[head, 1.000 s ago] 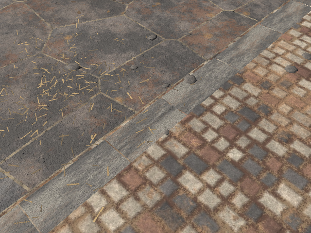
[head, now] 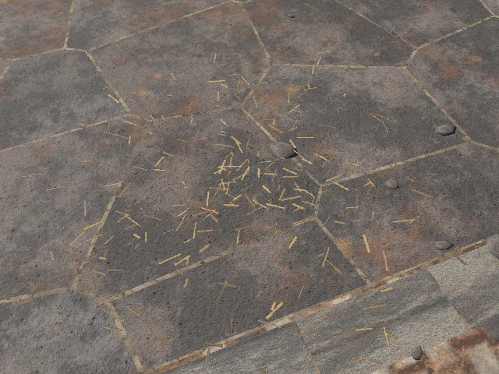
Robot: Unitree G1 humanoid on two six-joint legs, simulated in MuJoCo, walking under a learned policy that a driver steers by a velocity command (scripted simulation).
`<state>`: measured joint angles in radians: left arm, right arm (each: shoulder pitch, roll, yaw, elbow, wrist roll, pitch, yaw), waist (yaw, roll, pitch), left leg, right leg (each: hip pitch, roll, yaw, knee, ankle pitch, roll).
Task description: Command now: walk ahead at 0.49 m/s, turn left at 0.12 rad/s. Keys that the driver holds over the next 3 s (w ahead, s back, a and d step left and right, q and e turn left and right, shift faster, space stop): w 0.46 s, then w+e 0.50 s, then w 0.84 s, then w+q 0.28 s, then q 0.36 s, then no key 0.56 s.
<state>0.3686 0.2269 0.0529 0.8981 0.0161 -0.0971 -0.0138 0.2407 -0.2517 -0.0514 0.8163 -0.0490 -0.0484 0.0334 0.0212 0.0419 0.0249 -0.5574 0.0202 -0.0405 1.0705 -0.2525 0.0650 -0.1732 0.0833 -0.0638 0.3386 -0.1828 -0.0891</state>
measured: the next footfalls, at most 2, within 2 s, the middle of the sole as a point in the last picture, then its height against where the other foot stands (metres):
left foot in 0.30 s outside the picture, level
right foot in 0.84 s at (300, 335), level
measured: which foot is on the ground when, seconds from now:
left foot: up 0.00-0.28, down 0.30-0.86, up 0.88-1.00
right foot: down 0.00-0.30, up 0.32-0.82, down 0.84-1.00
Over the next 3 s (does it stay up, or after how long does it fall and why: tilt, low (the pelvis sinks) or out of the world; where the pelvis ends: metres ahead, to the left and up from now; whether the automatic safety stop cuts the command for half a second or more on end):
stays up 1.26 -0.23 0.00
